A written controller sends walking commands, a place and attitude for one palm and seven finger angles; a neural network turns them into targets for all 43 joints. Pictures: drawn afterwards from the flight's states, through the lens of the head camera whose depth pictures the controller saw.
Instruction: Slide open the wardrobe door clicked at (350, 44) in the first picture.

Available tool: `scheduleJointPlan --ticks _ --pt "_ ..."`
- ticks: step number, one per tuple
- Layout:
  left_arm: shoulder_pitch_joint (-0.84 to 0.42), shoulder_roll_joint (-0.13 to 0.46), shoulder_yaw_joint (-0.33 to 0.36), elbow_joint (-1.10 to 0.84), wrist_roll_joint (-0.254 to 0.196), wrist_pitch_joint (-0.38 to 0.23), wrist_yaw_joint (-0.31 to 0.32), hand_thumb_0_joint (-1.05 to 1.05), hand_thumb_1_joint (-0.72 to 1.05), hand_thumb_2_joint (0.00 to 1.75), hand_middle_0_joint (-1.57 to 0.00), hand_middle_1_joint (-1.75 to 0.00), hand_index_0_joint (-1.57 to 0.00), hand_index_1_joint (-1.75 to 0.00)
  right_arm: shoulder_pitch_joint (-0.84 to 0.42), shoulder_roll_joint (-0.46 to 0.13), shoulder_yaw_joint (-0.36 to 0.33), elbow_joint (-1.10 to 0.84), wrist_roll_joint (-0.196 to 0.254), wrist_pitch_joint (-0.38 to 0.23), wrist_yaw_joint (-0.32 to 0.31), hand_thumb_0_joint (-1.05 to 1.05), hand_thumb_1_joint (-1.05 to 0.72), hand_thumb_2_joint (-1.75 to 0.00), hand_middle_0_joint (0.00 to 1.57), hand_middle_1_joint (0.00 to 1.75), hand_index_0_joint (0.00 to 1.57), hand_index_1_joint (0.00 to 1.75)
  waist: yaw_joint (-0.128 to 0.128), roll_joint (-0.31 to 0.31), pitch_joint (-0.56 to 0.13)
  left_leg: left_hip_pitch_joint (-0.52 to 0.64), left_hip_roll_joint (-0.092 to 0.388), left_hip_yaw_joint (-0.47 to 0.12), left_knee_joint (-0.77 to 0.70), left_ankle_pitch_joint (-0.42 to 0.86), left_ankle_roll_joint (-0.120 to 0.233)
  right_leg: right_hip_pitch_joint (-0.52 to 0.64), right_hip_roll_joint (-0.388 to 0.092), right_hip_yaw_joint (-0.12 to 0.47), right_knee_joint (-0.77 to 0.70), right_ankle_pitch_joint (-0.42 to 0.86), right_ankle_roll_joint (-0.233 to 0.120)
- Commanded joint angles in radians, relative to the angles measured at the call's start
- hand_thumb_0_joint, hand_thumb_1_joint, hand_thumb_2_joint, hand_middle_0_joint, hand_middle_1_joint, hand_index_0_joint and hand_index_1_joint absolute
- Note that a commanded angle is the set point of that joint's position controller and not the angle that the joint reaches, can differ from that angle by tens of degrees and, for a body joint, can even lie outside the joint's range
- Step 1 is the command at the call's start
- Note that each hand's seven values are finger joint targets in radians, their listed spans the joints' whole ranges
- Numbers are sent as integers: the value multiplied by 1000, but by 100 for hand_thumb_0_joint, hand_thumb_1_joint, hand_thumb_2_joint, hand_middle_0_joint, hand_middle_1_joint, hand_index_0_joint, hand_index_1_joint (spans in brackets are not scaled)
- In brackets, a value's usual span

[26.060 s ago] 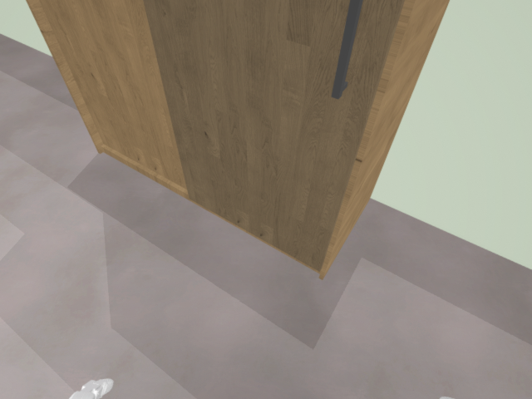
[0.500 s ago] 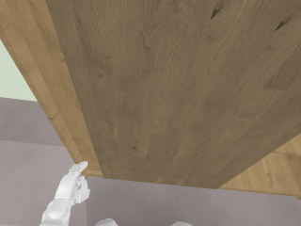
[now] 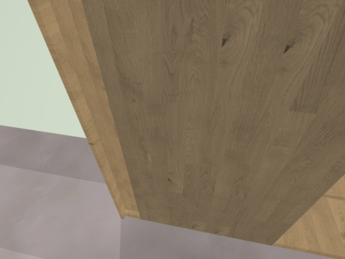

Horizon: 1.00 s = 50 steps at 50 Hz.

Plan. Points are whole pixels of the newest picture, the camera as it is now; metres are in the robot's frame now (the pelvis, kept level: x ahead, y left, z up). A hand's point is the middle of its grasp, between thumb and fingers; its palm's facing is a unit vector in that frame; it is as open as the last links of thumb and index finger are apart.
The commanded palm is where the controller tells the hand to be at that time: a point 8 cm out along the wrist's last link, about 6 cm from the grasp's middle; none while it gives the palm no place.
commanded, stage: stop walking and hold the door there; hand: right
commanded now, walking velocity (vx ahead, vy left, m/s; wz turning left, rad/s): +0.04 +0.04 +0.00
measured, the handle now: out of the picture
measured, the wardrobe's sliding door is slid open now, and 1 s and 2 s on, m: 0.58 0.58 0.58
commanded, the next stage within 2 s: loosen the grip on the handle in 1.88 s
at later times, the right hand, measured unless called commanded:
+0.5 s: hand out of the picture +0.36 -0.37 +0.18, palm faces +0.60 +0.77 -0.21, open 6.5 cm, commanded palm +0.31 -0.39 +0.14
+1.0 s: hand out of the picture +0.37 -0.38 +0.14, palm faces +0.43 +0.87 -0.24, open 5.4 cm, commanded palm +0.33 -0.38 +0.14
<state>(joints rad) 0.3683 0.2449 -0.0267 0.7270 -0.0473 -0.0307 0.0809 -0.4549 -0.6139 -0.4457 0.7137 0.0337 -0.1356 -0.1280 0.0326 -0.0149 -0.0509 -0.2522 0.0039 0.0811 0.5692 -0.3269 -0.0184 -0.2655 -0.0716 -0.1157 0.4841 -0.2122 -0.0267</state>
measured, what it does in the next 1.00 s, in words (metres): steps on the spot: left foot, then right foot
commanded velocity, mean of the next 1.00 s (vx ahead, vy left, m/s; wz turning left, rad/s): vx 0.01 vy -0.07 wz -0.06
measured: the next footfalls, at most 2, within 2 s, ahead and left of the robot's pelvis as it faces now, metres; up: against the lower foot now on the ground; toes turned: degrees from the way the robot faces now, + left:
left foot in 0.04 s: +0.02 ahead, +0.13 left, +0.00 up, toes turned +5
right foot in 0.92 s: +0.04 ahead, -0.20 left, +0.00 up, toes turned -8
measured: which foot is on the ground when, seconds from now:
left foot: up 0.00-0.02, down 0.04-0.94, up 0.96-1.00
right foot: down 0.00-0.70, up 0.72-0.90, down 0.92-1.00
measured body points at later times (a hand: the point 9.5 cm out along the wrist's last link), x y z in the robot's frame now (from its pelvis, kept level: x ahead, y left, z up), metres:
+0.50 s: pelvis -0.03 -0.01 -0.01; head -0.05 +0.00 +0.44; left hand +0.00 +0.29 -0.12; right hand +0.32 -0.41 +0.19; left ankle -0.02 +0.12 -0.74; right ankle +0.03 -0.10 -0.74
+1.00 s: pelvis -0.04 -0.09 -0.02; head +0.00 -0.09 +0.43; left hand +0.11 +0.19 -0.12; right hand +0.34 -0.42 +0.16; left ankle -0.04 +0.09 -0.72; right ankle +0.00 -0.19 -0.74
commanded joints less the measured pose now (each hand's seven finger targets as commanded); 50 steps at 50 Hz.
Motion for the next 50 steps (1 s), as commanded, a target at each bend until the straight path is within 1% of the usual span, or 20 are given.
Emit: scheduleJointPlan --ticks 1,4,6,11,16,18,24,29,32,35,37,39,41,43,45,46,47,48,49,50 --pt "-86 222 71 -119 15 -42 20 0 90 90 -20 -30 -20 -30 -225 -261 -22 -54 -36 -29 25 0 -90 -90 45 140 45 140 -9 -127 -130 91 59 -47 -177 136 24 47 -142 142 -65 210 -5" --pt "-80 212 68 -114 23 -43 23 0 90 90 -20 -30 -20 -30 -221 -327 -77 22 -46 -33 19 0 -90 -90 45 140 45 140 4 -85 -140 91 129 -75 -138 296 45 19 -96 94 -43 161 19" --pt "-85 210 72 -107 4 -36 27 0 90 90 -20 -30 -20 -30 -249 -319 -78 59 -28 -27 21 0 -90 -90 45 140 45 140 -10 66 -195 84 122 -100 -149 290 35 45 -90 86 4 147 12" --pt "-77 220 68 -90 6 -39 34 0 90 90 -20 -30 -20 -30 -314 -308 -43 188 -29 -30 27 0 -90 -90 45 140 45 140 -2 14 -92 -50 109 -100 -192 36 28 42 -102 122 -70 -41 3" --pt "-64 226 72 -87 3 -49 35 0 90 90 -20 -30 -20 -30 -352 -258 10 235 -32 -48 29 0 -90 -90 45 140 45 140 0 -34 -30 -78 82 -90 -185 -61 25 0 -122 172 -158 -195 -4" --pt "-55 234 76 -81 1 -49 36 0 90 90 -20 -30 -20 -30 -354 -295 -15 232 -32 -53 23 0 -90 -90 45 140 45 140 -8 -54 -35 -45 78 -86 -172 -16 23 -8 -126 172 -174 -163 -10" --pt "-45 231 80 -79 -2 -60 33 0 90 90 -20 -30 -20 -30 -376 -206 66 212 -32 -61 35 0 -90 -90 45 140 45 140 -4 -42 -81 -32 86 -95 -169 41 23 39 -120 145 -130 -51 -4" --pt "-40 232 81 -68 -3 -60 32 0 90 90 -20 -30 -20 -30 -383 -206 70 192 -31 -60 35 0 -90 -90 45 140 45 140 -3 -20 -86 -43 93 -105 -175 65 23 57 -115 135 -99 3 -2" --pt "-36 237 92 -63 -6 -39 27 0 90 90 -20 -30 -20 -30 -373 -222 72 199 -30 -53 32 0 -90 -90 45 140 45 140 -1 15 -84 -30 197 -182 -233 58 52 32 -59 83 8 -8 4" --pt "-60 220 95 -75 -5 -19 18 0 90 90 -20 -30 -20 -30 -399 -231 65 177 -35 -54 31 0 -90 -90 45 140 45 140 -15 140 -55 18 353 -307 -279 164 111 -81 2 81 179 -122 30" --pt "-79 231 99 -75 -8 -11 16 0 90 90 -20 -30 -20 -30 -372 -236 65 185 -31 -46 34 0 -90 -90 45 140 45 140 -34 180 -26 92 420 -335 -277 296 150 -198 21 120 316 -220 32" --pt "-97 220 97 -83 -2 -20 11 0 90 90 -20 -30 -20 -30 -393 -218 57 133 -39 -46 38 0 -90 -90 45 140 45 140 -44 256 -36 155 452 -291 -220 479 161 -248 6 152 356 -269 33" --pt "-100 209 90 -78 7 -24 10 0 90 90 -20 -30 -20 -30 -405 -202 58 93 -38 -50 41 0 -90 -90 45 140 45 140 -28 278 -48 110 416 -173 -176 508 125 -156 -5 131 276 -231 39" --pt "-122 198 90 -72 10 -18 15 0 90 90 -20 -30 -20 -30 -396 -199 56 46 -34 -61 43 0 -90 -90 45 140 45 140 -16 242 -39 32 376 -97 -123 483 79 -24 24 74 125 -98 45" --pt "-152 180 89 -83 14 -17 19 0 90 90 -20 -30 -20 -30 -445 -116 125 -74 -24 -80 51 0 -90 -90 45 140 45 140 -4 159 -59 -26 309 -15 -2 422 30 104 26 7 -17 116 55" --pt "-161 202 92 -105 14 -23 23 0 90 90 -20 -30 -20 -30 -485 -69 162 -178 -21 -96 58 0 -90 -90 45 140 45 140 -12 -17 -96 -77 199 38 144 280 -11 131 -78 135 -58 281 12" --pt "-166 210 94 -129 10 -23 27 0 90 90 -20 -30 -20 -30 -537 -13 224 -290 -9 -117 69 0 -90 -90 45 140 45 140 -1 -232 -111 -180 91 47 331 -82 -45 178 -235 314 -81 536 -82" --pt "-142 187 87 -150 12 -28 16 0 90 90 -20 -30 -20 -30 -536 24 248 -337 -17 -121 75 0 -90 -90 45 140 45 140 -8 -247 -155 -209 50 1 451 -293 -26 191 -270 333 -113 594 -130" --pt "-164 157 71 -158 24 -42 9 0 90 90 -20 -30 -20 -30 -549 104 318 -430 -22 -121 82 0 -90 -90 45 140 45 140 5 -213 -177 -233 65 -27 516 -278 -11 218 -271 356 -127 537 -123" --pt "-169 160 76 -150 16 -51 13 0 90 90 -20 -30 -20 -30 -541 84 287 -466 -15 -109 71 0 -90 -90 45 140 45 140 -1 -129 -195 -236 67 -46 519 -226 -8 245 -267 336 -104 523 -115"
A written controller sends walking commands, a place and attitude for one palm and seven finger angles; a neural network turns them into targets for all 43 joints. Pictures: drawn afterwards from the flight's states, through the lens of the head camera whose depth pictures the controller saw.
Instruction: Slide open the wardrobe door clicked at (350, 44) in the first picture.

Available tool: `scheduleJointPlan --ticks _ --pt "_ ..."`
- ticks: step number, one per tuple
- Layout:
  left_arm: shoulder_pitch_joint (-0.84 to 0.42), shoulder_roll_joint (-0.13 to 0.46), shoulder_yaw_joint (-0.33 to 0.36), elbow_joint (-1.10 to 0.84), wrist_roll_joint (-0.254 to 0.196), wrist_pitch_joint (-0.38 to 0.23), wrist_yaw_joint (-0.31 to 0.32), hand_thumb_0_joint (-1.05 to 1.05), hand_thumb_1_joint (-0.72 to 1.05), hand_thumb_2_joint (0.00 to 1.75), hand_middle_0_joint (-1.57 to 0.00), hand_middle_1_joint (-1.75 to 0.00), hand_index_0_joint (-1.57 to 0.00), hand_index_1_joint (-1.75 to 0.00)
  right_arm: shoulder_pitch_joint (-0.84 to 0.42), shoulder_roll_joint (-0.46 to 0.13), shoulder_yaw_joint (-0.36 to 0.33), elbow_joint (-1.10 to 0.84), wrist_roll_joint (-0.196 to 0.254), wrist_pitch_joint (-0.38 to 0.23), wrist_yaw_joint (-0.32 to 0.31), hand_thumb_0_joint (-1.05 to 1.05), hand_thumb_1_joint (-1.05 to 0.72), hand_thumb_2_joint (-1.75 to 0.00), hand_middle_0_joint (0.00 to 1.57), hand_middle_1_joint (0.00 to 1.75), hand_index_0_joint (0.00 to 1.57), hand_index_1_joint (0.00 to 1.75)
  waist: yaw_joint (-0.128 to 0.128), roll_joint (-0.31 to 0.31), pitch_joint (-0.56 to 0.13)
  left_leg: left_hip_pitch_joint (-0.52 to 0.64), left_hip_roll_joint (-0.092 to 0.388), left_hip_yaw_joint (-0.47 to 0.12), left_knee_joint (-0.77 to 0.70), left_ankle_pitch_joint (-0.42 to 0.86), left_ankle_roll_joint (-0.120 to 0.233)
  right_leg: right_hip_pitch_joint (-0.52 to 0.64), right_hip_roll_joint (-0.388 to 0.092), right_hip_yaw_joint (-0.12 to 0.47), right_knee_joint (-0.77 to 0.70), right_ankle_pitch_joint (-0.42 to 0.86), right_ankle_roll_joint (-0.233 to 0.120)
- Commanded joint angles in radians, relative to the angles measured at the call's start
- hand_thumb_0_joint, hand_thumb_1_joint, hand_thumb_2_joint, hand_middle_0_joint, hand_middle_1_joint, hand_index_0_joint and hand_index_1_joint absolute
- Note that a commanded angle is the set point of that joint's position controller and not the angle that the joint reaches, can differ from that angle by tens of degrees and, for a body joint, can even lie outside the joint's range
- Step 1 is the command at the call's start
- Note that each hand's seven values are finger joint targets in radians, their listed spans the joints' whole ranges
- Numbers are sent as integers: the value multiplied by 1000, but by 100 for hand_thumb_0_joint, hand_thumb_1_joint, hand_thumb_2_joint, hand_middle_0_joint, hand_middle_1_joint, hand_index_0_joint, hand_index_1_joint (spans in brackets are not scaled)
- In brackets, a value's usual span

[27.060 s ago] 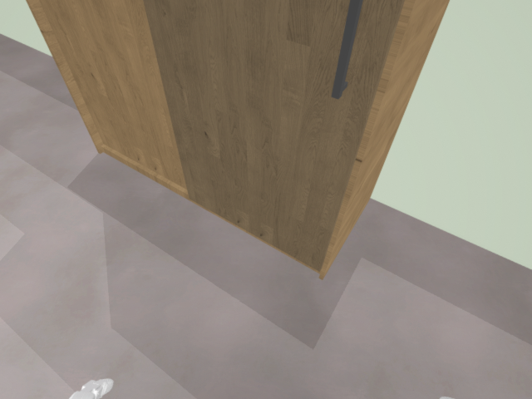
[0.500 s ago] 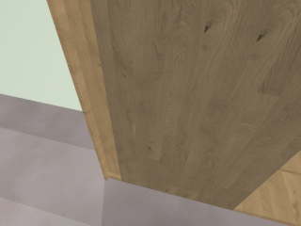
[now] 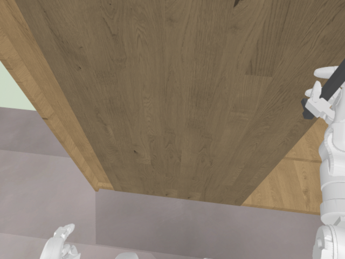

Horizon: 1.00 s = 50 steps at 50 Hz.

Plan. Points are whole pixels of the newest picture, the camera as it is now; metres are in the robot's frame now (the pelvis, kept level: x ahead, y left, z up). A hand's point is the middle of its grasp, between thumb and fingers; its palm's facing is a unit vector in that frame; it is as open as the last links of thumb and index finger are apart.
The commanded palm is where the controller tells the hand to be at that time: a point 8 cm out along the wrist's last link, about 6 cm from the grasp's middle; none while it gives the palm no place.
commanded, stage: stop walking and hold the door there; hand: right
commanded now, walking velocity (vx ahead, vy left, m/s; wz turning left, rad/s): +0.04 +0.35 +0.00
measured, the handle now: (332, 75) +0.45 -0.30 +0.21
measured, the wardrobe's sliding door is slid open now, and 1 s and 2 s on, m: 0.58 0.58 0.58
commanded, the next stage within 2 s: loosen the grip on the handle in 0.88 s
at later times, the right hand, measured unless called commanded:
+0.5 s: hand (310, 101) +0.41 -0.26 +0.17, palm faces +0.37 +0.91 -0.17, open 5.7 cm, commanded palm +0.37 -0.27 +0.16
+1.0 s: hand (312, 102) +0.41 -0.26 +0.17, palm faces +0.39 +0.91 -0.17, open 6.0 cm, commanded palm +0.36 -0.30 +0.17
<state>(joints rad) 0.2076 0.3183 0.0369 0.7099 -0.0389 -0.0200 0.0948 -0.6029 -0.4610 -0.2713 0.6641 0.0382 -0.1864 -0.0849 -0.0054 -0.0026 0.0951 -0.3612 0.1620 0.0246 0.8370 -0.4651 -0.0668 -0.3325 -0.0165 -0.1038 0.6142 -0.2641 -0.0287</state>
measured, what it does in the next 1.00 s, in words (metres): steps on the spot: left foot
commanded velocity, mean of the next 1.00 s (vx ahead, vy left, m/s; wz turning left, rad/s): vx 0.02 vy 0.05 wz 0.00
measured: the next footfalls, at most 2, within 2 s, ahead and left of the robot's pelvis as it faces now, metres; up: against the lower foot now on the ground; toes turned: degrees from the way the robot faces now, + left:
left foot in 0.46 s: -0.03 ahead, +0.12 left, +0.00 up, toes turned +4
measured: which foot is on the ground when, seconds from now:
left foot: up 0.00-0.44, down 0.46-1.00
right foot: down 0.00-1.00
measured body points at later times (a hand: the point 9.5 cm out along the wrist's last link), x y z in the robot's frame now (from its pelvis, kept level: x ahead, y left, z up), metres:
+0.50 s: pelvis -0.03 -0.01 +0.01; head +0.05 -0.02 +0.45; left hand +0.14 +0.21 -0.10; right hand +0.39 -0.31 +0.18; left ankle -0.07 +0.12 -0.73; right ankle +0.04 -0.10 -0.72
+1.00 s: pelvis -0.03 +0.01 +0.01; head +0.00 +0.00 +0.46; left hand +0.06 +0.28 -0.10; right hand +0.38 -0.31 +0.18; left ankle -0.07 +0.12 -0.72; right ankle +0.04 -0.10 -0.72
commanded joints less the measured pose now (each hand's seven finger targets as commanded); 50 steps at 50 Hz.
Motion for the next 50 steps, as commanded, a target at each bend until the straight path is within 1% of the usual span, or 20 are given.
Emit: scheduleJointPlan --ticks 1,2,3,4,7,8,11,12,15,18,22,25,26,28,33,37,41,48,49,50 --pt "-3 85 14 -132 1 -75 0 0 90 90 -20 -30 -20 -30 -409 2 176 -467 -8 -45 28 0 -90 -90 45 140 45 140 49 -97 -372 -133 -108 2 228 -25 37 371 -302 302 -211 601 -104" --pt "0 76 10 -135 -1 -84 -1 0 90 90 -20 -30 -20 -30 -429 -1 175 -519 0 -35 24 0 -90 -90 45 140 45 140 45 -51 -405 -137 -115 -3 179 13 34 437 -295 279 -184 670 -110" --pt "2 85 11 -128 2 -89 -6 0 90 90 -20 -30 -20 -30 -420 -40 141 -517 -12 -18 18 0 -90 -90 45 140 45 140 41 -74 -425 -141 -122 -4 156 45 37 468 -288 250 -174 717 -105" --pt "-3 69 1 -136 3 -91 -13 0 90 90 -20 -30 -20 -30 -421 -17 163 -542 -14 -6 20 0 -90 -90 45 140 45 140 38 -117 -444 -128 -127 -1 123 56 41 485 -280 232 -170 715 -100" --pt "-23 49 -23 -153 13 -96 -23 0 90 90 -20 -30 -20 -30 -440 -39 149 -587 -13 18 26 0 -90 -90 45 140 45 140 27 -180 -441 -109 -139 -2 48 77 47 496 -296 227 -178 695 -93" --pt "-33 39 -31 -160 14 -98 -28 0 90 90 -20 -30 -20 -30 -446 -16 169 -603 -7 23 28 0 -90 -90 45 140 45 140 33 -206 -451 -106 -143 -4 16 58 48 516 -313 250 -176 706 -100" --pt "-41 42 -39 -172 18 -98 -33 0 90 90 -20 -30 -20 -30 -442 -66 121 -601 -6 43 19 0 -90 -90 45 140 45 140 29 -195 -456 -65 -154 -4 -72 56 54 517 -332 265 -172 712 -107" --pt "-47 42 -44 -178 20 -100 -32 0 90 90 -20 -30 -20 -30 -437 -59 132 -602 -3 45 21 0 -90 -90 45 140 45 140 30 -165 -442 -47 -161 3 -109 67 54 508 -328 264 -163 722 -102" --pt "-55 44 -43 -184 15 -106 -40 0 90 90 -20 -30 -20 -30 -449 -26 148 -610 5 54 19 0 -90 -90 45 140 45 140 36 -193 -466 11 -173 17 -180 72 56 504 -315 251 -166 684 -88" --pt "-53 53 -42 -187 13 -107 -39 0 90 90 -20 -30 -20 -30 -428 -45 123 -572 5 54 16 0 -90 -90 45 140 45 140 32 -180 -480 80 -176 28 -275 115 58 482 -285 230 -145 665 -65" --pt "-56 68 -39 -187 9 -101 -30 0 90 90 -20 -30 -20 -30 -431 -97 84 -513 1 48 9 0 -90 -90 45 140 45 140 23 -156 -477 207 -139 15 -388 280 65 355 -246 199 -126 491 -28" --pt "-54 69 -35 -184 5 -97 -22 0 90 90 -20 -30 -20 -30 -439 -111 70 -473 3 43 1 0 -90 -90 45 140 45 140 30 -146 -504 232 -84 0 -347 422 75 292 -212 170 -113 412 2" --pt "-39 77 -28 -181 -4 -96 -16 0 90 90 -20 -30 -20 -30 -435 -140 41 -462 9 44 -6 0 -90 -90 45 140 45 140 27 -107 -530 233 -83 -8 -334 473 74 308 -209 159 -86 446 -2" --pt "-44 77 -30 -183 -11 -92 -8 0 90 90 -20 -30 -20 -30 -448 -129 59 -447 13 45 -6 0 -90 -90 45 140 45 140 26 -75 -532 247 -68 -24 -332 538 71 291 -205 149 -64 492 -7" --pt "-21 86 -29 -163 -13 -73 10 0 90 90 -20 -30 -20 -30 -419 -155 50 -342 15 52 -13 0 -90 -90 45 140 45 140 29 -82 -468 242 -35 -52 -353 509 80 203 -184 135 -75 377 0" --pt "-5 104 -26 -139 -11 -56 22 0 90 90 -20 -30 -20 -30 -413 -242 -2 -255 10 48 -23 0 -90 -90 45 140 45 140 30 -79 -418 240 -9 -66 -380 495 88 146 -161 120 -74 317 13" --pt "5 103 -25 -139 -10 -54 25 0 90 90 -20 -30 -20 -30 -410 -184 36 -231 14 41 -13 0 -90 -90 45 140 45 140 28 -95 -405 210 -38 -53 -370 454 77 169 -176 143 -88 348 4" --pt "23 111 -22 -125 -7 -47 30 0 90 90 -20 -30 -20 -30 -376 -181 40 -182 14 36 -11 0 -90 -90 45 140 45 140 26 -87 -400 208 -48 -49 -369 457 73 174 -183 144 -100 373 -1" --pt "72 154 71 -124 16 -81 -14 0 90 90 -20 -30 -20 -30 -982 -905 -531 -111 -113 -3 -14 0 -90 -90 45 140 45 140 -18 -11 -236 77 -62 -146 -491 490 80 124 -112 61 -71 313 -21" --pt "54 119 37 -88 57 -120 -23 0 90 90 -20 -30 -20 -30 -855 -354 -160 169 -133 106 49 0 -78 -84 45 140 45 140 107 64 -491 94 -174 17 -306 755 126 186 -1 45 -131 485 -14"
